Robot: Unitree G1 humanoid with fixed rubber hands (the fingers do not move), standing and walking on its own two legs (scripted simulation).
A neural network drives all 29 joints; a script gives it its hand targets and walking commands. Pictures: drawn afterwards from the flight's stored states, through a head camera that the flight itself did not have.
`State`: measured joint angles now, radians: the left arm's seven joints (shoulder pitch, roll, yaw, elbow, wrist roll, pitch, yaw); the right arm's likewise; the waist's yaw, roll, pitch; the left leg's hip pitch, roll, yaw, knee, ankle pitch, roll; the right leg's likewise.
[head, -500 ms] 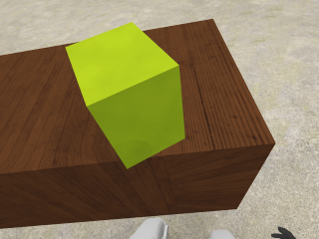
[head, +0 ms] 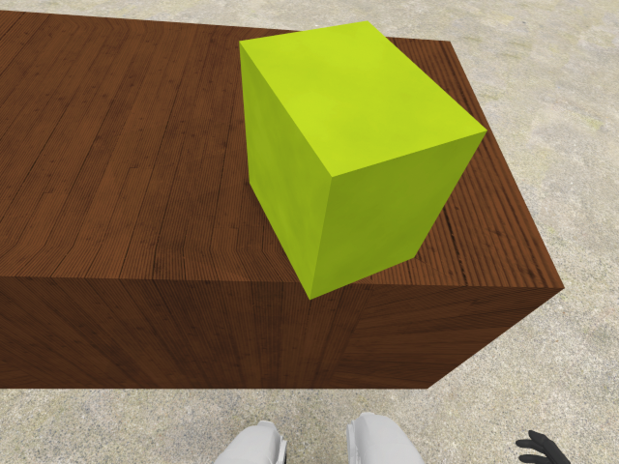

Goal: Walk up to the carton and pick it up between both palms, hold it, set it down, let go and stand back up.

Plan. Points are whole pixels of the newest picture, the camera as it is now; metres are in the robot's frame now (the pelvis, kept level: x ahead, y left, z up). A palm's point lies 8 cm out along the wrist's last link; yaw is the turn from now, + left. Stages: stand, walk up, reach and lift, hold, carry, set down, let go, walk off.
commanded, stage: walk up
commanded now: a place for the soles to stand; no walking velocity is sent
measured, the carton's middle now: (337, 163) +0.50 -0.03 +0.07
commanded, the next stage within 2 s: none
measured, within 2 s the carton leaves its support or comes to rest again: neither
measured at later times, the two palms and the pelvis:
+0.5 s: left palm out of the picture +0.03 +0.26 -0.08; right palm out of the picture +0.05 -0.36 -0.12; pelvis -0.02 -0.06 +0.00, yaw +0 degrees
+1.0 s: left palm out of the picture +0.09 +0.25 -0.08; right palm out of the picture +0.08 -0.37 -0.12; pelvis +0.03 -0.07 +0.00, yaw +0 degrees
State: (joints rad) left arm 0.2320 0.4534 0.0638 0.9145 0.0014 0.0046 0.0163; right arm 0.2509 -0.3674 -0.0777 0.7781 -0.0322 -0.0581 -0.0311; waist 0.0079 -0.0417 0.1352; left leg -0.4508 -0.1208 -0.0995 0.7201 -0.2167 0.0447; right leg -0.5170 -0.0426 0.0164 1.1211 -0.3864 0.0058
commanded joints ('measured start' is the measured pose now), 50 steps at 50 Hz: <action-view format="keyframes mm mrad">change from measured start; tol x32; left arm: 1 67 177 59 -31 16 1 -5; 50 126 183 68 -74 12 -104 22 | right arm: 1 26 -260 -62 -30 -6 -13 -13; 29 420 -242 -92 97 -13 33 39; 50 145 -210 -42 -30 23 14 10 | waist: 1 -19 233 -178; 32 -50 0 238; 50 16 -45 -130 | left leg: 1 252 262 -520 -402 -540 36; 9 -148 236 -362 -292 -497 102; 15 -40 26 -40 458 -217 -40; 27 253 84 210 -61 -262 48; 31 63 432 -873 -615 -875 181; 33 28 400 -782 -620 -745 170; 41 -43 164 -213 53 68 92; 50 -217 105 -21 327 -239 -12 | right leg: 1 -80 -35 94 -152 -59 -15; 10 387 -13 43 -568 -52 -66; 13 85 -395 626 -948 -664 -194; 23 150 -252 362 -903 -599 -156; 31 -413 34 63 -24 -113 -53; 40 256 -8 -3 -591 41 -76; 43 675 -370 605 -819 -127 -137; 50 507 -270 288 -654 505 -123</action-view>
